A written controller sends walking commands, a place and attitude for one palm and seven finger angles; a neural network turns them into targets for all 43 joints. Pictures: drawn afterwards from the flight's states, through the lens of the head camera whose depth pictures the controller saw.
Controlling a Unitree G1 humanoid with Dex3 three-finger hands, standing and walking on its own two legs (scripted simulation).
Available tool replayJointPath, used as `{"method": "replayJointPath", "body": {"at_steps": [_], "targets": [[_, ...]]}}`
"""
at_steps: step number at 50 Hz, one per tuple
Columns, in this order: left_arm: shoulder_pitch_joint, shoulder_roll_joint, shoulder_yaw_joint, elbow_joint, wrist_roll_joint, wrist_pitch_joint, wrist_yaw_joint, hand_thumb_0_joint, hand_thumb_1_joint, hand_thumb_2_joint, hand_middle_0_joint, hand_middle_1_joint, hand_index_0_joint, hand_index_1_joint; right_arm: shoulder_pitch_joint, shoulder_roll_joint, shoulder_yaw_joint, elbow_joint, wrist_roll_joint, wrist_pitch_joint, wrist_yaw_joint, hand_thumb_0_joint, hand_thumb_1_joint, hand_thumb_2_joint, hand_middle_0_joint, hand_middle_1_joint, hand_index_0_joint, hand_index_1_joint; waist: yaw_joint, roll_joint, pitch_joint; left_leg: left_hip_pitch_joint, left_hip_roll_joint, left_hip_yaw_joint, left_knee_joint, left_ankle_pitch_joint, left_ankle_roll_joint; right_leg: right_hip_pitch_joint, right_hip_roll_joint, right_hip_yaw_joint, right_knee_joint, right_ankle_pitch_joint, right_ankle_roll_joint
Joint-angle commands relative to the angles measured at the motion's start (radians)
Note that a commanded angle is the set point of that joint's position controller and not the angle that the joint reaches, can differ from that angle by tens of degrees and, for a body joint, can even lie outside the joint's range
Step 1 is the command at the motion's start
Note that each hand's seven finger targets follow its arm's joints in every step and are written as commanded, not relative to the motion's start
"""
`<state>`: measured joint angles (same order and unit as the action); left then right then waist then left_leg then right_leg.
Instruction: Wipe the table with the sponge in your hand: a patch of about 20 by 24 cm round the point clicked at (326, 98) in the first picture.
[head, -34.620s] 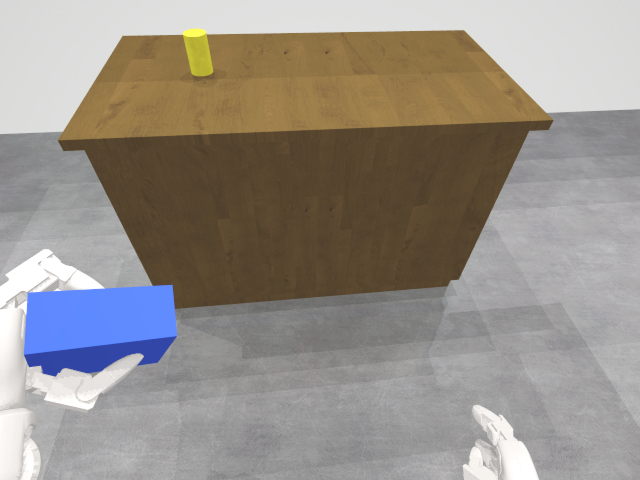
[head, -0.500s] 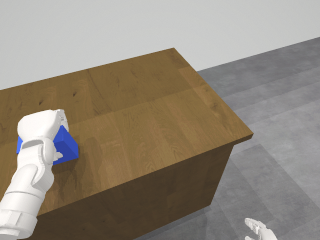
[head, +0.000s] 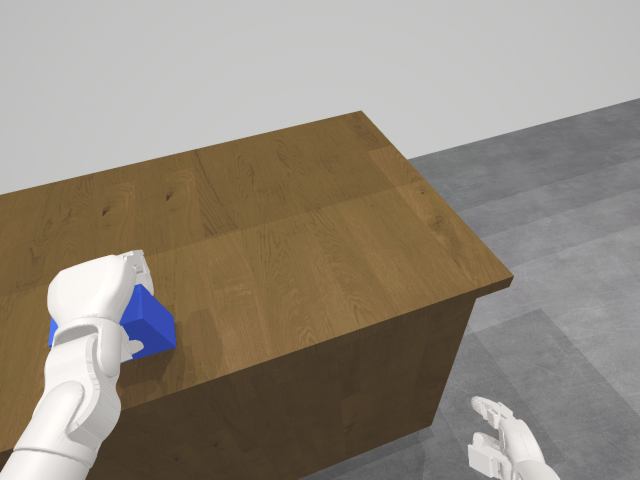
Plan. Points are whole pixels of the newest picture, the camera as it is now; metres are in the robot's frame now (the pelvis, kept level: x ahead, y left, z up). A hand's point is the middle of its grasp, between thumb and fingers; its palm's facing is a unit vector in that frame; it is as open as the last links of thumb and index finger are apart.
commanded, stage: wipe back along the middle lane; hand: left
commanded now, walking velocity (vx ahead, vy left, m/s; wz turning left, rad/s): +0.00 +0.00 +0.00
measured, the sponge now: (125, 334) +0.27 +0.31 +0.04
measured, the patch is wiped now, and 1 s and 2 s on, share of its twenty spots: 0.60 0.65 0.70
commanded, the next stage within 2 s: slide across to the third lane in 0.04 s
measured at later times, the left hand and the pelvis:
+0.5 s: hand (133, 324) +0.26 +0.27 +0.09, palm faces +0.01 -0.04 -1.00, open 9.2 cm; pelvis -0.02 -0.02 +0.00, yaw +0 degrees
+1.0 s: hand (171, 311) +0.28 +0.23 +0.09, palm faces -0.01 -0.05 -1.00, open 9.1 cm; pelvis -0.03 -0.03 +0.00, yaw +1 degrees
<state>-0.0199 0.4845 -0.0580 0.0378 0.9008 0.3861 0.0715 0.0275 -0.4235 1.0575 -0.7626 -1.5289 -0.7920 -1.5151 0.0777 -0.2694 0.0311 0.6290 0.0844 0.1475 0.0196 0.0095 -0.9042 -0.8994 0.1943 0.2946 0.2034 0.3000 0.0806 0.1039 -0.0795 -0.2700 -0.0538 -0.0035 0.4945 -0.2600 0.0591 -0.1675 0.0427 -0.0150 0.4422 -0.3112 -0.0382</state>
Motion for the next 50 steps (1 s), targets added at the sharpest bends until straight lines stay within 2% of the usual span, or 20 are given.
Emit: {"method": "replayJointPath", "body": {"at_steps": [1,2,4,5,7,9,12,14,17,19,22,26,29,32,34,36,39,45,49,50], "targets": [[0.006,0.102,0.035,-0.084,-0.029,0.008,-0.033,0.000,0.100,1.300,-1.200,-1.600,-1.200,-1.600,-0.160,-0.109,-0.036,-0.158,0.001,-0.051,-0.002,0.000,-0.900,-0.900,0.200,0.300,0.200,0.300,0.007,-0.108,-0.113,0.105,0.030,-0.057,-0.032,0.356,-0.009,0.032,0.011,0.022,-0.019,0.398,-0.028],[0.016,0.080,0.017,-0.101,-0.034,0.007,-0.036,0.000,0.100,1.300,-1.200,-1.600,-1.200,-1.600,-0.161,-0.108,-0.036,-0.161,-0.001,-0.051,-0.001,0.000,-0.900,-0.900,0.200,0.300,0.200,0.300,0.001,-0.105,-0.109,0.101,0.030,-0.055,-0.032,0.353,-0.009,0.034,0.011,0.023,-0.021,0.403,-0.027],[0.039,0.133,0.063,-0.122,-0.030,0.003,-0.033,0.000,0.100,1.300,-1.200,-1.600,-1.200,-1.600,-0.179,-0.113,-0.034,-0.159,-0.001,-0.052,-0.004,0.000,-0.900,-0.900,0.200,0.300,0.200,0.300,0.018,-0.089,-0.112,0.101,0.027,-0.056,-0.035,0.337,-0.008,0.038,0.013,0.047,-0.019,0.400,-0.033],[0.057,0.091,0.036,-0.126,-0.039,0.004,-0.029,0.000,0.100,1.300,-1.200,-1.600,-1.200,-1.600,-0.174,-0.104,-0.036,-0.162,0.000,-0.052,-0.003,0.000,-0.900,-0.900,0.200,0.300,0.200,0.300,0.010,-0.100,-0.104,0.092,0.027,-0.052,-0.034,0.328,-0.007,0.042,0.011,0.035,-0.015,0.388,-0.028],[0.040,0.103,0.041,-0.110,-0.034,0.006,-0.030,0.000,0.100,1.300,-1.200,-1.600,-1.200,-1.600,-0.168,-0.111,-0.036,-0.157,-0.003,-0.053,-0.005,0.000,-0.900,-0.900,0.200,0.300,0.200,0.300,0.006,-0.131,-0.094,0.081,0.025,-0.053,-0.035,0.303,-0.007,0.033,0.013,0.038,-0.024,0.380,-0.027],[-0.033,0.150,0.065,-0.128,-0.027,0.016,-0.029,0.000,0.100,1.300,-1.200,-1.600,-1.200,-1.600,-0.188,-0.118,-0.035,-0.155,-0.004,-0.050,-0.017,0.000,-0.900,-0.900,0.200,0.300,0.200,0.300,0.007,-0.129,-0.071,0.078,0.021,-0.053,-0.044,0.265,-0.002,0.019,0.013,0.062,-0.034,0.356,-0.031],[-0.120,0.115,0.020,-0.096,-0.023,0.027,-0.033,0.000,0.100,1.300,-1.200,-1.600,-1.200,-1.600,-0.179,-0.117,-0.037,-0.146,-0.004,-0.053,-0.029,0.000,-0.900,-0.900,0.200,0.300,0.200,0.300,-0.013,-0.128,-0.062,0.081,0.016,-0.046,-0.044,0.237,0.003,0.006,0.011,0.052,-0.049,0.324,-0.025],[-0.174,0.163,0.043,-0.129,-0.008,0.024,-0.038,0.000,0.100,1.300,-1.200,-1.600,-1.200,-1.600,-0.195,-0.121,-0.037,-0.149,-0.005,-0.057,-0.038,0.000,-0.900,-0.900,0.200,0.300,0.200,0.300,-0.001,-0.101,-0.083,0.103,0.012,-0.047,-0.048,0.234,0.007,0.012,0.010,0.071,-0.052,0.321,-0.032],[-0.216,0.098,-0.019,-0.119,-0.012,0.009,-0.047,0.000,0.100,1.300,-1.200,-1.600,-1.200,-1.600,-0.189,-0.111,-0.038,-0.142,-0.004,-0.067,-0.044,0.000,-0.900,-0.900,0.200,0.300,0.200,0.300,-0.018,-0.084,-0.093,0.115,0.009,-0.046,-0.048,0.224,0.008,0.008,0.010,0.051,-0.058,0.293,-0.029],[-0.264,0.133,-0.001,-0.143,-0.011,-0.007,-0.050,0.000,0.100,1.300,-1.200,-1.600,-1.200,-1.600,-0.197,-0.113,-0.036,-0.146,-0.004,-0.076,-0.050,0.000,-0.900,-0.900,0.200,0.300,0.200,0.300,-0.014,-0.067,-0.102,0.131,0.009,-0.052,-0.054,0.209,0.010,0.002,0.014,0.071,-0.066,0.269,-0.035],[-0.257,0.072,-0.041,-0.094,-0.016,-0.030,-0.049,0.000,0.100,1.300,-1.200,-1.600,-1.200,-1.600,-0.178,-0.110,-0.042,-0.129,-0.008,-0.089,-0.051,0.000,-0.900,-0.900,0.200,0.300,0.200,0.300,-0.024,-0.093,-0.109,0.132,0.008,-0.046,-0.049,0.216,0.010,0.004,0.012,0.059,-0.067,0.291,-0.031],[-0.299,0.054,-0.053,-0.083,-0.014,-0.045,-0.038,0.000,0.100,1.300,-1.200,-1.600,-1.200,-1.600,-0.180,-0.112,-0.045,-0.122,-0.007,-0.099,-0.050,0.000,-0.900,-0.900,0.200,0.300,0.200,0.300,-0.023,-0.129,-0.104,0.133,0.010,-0.048,-0.055,0.209,0.006,-0.007,0.012,0.056,-0.068,0.287,-0.030],[-0.321,0.046,-0.063,-0.101,-0.013,-0.040,-0.026,0.000,0.100,1.300,-1.200,-1.600,-1.200,-1.600,-0.196,-0.110,-0.044,-0.132,-0.006,-0.104,-0.047,0.000,-0.900,-0.900,0.200,0.300,0.200,0.300,-0.011,-0.118,-0.112,0.139,0.010,-0.050,-0.066,0.203,0.005,-0.005,0.013,0.063,-0.070,0.269,-0.034],[-0.387,0.005,-0.101,-0.040,-0.009,-0.023,-0.012,0.000,0.100,1.300,-1.200,-1.600,-1.200,-1.600,-0.189,-0.111,-0.045,-0.109,-0.003,-0.102,-0.048,0.000,-0.900,-0.900,0.200,0.300,0.200,0.300,-0.030,-0.134,-0.083,0.129,0.012,-0.043,-0.068,0.179,0.003,-0.027,0.011,0.049,-0.075,0.247,-0.028],[-0.409,0.024,-0.091,-0.060,0.000,-0.009,-0.007,0.000,0.100,1.300,-1.200,-1.600,-1.200,-1.600,-0.209,-0.111,-0.043,-0.119,-0.001,-0.104,-0.047,0.000,-0.900,-0.900,0.200,0.300,0.200,0.300,-0.015,-0.118,-0.108,0.144,0.011,-0.042,-0.074,0.186,0.001,-0.016,0.009,0.061,-0.075,0.247,-0.033],[-0.418,-0.019,-0.123,-0.025,-0.005,0.005,0.000,0.000,0.100,1.300,-1.200,-1.600,-1.200,-1.600,-0.205,-0.106,-0.041,-0.112,-0.002,-0.105,-0.045,0.000,-0.900,-0.900,0.200,0.300,0.200,0.300,-0.020,-0.147,-0.114,0.139,0.008,-0.038,-0.065,0.196,0.002,-0.009,0.006,0.046,-0.071,0.269,-0.028],[-0.468,0.020,-0.101,-0.002,0.000,0.022,0.000,0.000,0.100,1.300,-1.200,-1.600,-1.200,-1.600,-0.214,-0.109,-0.039,-0.106,0.000,-0.100,-0.049,0.000,-0.900,-0.900,0.200,0.300,0.200,0.300,-0.021,-0.154,-0.115,0.137,0.008,-0.033,-0.071,0.172,0.001,-0.007,0.003,0.068,-0.079,0.254,-0.027],[-0.500,-0.011,-0.127,0.045,0.003,0.036,-0.007,0.000,0.100,1.300,-1.200,-1.600,-1.200,-1.600,-0.209,-0.104,-0.037,-0.104,0.001,-0.094,-0.047,0.000,-0.900,-0.900,0.200,0.300,0.200,0.300,-0.025,-0.144,-0.138,0.132,0.002,-0.025,-0.058,0.189,0.003,0.011,-0.001,0.060,-0.067,0.291,-0.025],[-0.576,0.063,-0.079,0.131,0.022,0.035,-0.015,0.000,0.100,1.300,-1.200,-1.600,-1.200,-1.600,-0.197,-0.115,-0.032,-0.086,0.004,-0.078,-0.056,0.000,-0.900,-0.900,0.200,0.300,0.200,0.300,-0.034,-0.140,-0.097,0.106,0.004,-0.024,-0.070,0.156,0.000,-0.015,-0.001,0.077,-0.079,0.263,-0.028],[-0.596,0.027,-0.109,0.148,0.024,0.028,-0.017,0.000,0.100,1.300,-1.200,-1.600,-1.200,-1.600,-0.188,-0.111,-0.034,-0.084,0.004,-0.079,-0.059,0.000,-0.900,-0.900,0.200,0.300,0.200,0.300,-0.044,-0.151,-0.100,0.105,0.002,-0.017,-0.060,0.160,0.003,-0.015,-0.003,0.065,-0.073,0.271,-0.023]]}}
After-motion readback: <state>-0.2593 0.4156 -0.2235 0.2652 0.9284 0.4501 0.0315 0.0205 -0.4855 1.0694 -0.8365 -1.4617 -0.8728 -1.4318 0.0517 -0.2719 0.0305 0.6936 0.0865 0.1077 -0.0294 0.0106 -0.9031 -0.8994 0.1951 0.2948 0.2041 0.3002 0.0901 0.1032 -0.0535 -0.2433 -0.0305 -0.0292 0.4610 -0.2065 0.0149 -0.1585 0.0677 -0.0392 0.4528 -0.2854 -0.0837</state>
